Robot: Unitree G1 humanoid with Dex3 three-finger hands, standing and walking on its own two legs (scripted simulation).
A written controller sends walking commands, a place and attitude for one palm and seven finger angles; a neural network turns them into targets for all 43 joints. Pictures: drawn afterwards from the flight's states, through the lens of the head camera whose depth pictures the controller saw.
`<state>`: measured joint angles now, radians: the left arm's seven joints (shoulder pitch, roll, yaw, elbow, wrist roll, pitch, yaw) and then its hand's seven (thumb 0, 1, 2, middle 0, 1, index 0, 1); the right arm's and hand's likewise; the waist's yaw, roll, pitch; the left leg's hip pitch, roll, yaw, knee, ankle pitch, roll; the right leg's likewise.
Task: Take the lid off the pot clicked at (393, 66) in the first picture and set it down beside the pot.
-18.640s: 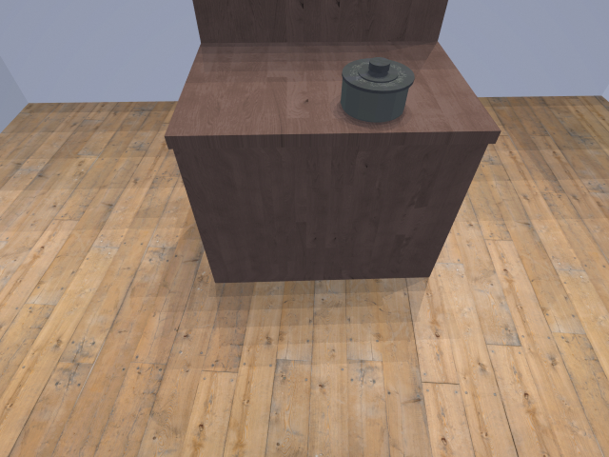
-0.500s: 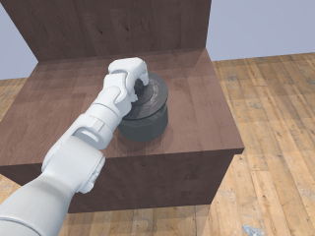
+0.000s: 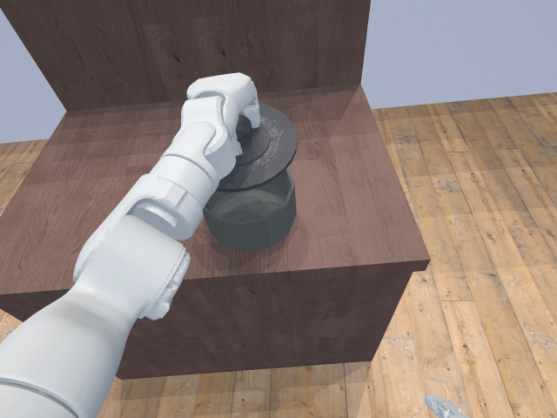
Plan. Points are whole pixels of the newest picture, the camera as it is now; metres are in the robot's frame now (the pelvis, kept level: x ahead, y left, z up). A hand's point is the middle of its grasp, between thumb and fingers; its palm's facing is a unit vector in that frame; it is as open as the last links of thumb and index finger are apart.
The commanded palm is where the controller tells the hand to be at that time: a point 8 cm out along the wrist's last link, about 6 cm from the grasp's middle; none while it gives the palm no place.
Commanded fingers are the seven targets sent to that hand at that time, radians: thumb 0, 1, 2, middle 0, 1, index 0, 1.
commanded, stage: lift the lid straight up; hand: left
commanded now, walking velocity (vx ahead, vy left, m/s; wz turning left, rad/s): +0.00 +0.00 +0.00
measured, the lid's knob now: (234, 130) +0.50 +0.05 +0.16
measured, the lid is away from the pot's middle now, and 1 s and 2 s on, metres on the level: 0.00 0.04 0.15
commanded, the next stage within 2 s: move the lid sideways beside the pot in 0.62 s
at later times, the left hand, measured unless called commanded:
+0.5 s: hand (230, 102) +0.49 +0.04 +0.22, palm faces -0.23 -0.08 -0.97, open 8.4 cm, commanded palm +0.48 +0.05 +0.28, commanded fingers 0.00 0.51 1.09 -0.82 -1.01 -0.83 -1.00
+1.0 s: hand (203, 107) +0.50 +0.08 +0.21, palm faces -0.22 -0.04 -0.98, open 8.4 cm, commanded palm +0.48 +0.09 +0.28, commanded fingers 0.00 0.51 1.09 -0.82 -1.01 -0.83 -1.00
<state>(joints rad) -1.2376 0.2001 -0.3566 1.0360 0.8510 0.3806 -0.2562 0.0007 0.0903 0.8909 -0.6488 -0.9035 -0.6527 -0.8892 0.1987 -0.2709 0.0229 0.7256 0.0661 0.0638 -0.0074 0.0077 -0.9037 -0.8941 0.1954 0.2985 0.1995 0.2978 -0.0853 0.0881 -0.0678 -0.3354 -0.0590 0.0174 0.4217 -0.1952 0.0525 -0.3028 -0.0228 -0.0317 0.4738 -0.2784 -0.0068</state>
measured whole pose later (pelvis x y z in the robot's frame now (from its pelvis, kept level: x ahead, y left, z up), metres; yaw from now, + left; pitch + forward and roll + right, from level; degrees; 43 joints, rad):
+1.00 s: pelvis +0.00 +0.01 +0.00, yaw +0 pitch +8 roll +0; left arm -1.34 0.26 -0.34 1.06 0.90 0.39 -0.33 0.00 0.09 0.89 -0.65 -0.91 -0.65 -0.89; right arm 0.21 -0.27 0.02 0.72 0.06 0.05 0.00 0.01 -0.90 -0.89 0.20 0.30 0.20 0.30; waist -0.08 0.09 -0.07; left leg -0.36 -0.07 0.01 0.41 -0.19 0.06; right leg -0.32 -0.03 -0.03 0.45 -0.27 0.01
